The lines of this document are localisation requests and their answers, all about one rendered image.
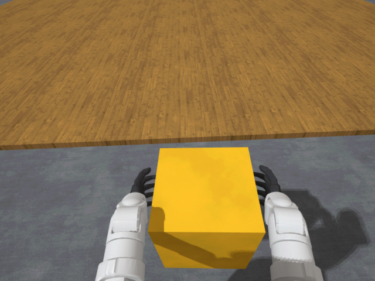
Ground left robot hand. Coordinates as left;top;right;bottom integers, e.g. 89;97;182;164
130;167;156;207

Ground robot left forearm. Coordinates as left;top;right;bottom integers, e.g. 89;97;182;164
95;192;148;281

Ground right robot hand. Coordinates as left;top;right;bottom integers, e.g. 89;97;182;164
253;165;281;206

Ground carton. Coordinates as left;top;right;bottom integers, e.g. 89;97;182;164
148;147;265;269

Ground robot right forearm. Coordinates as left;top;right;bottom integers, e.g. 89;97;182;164
264;192;323;281

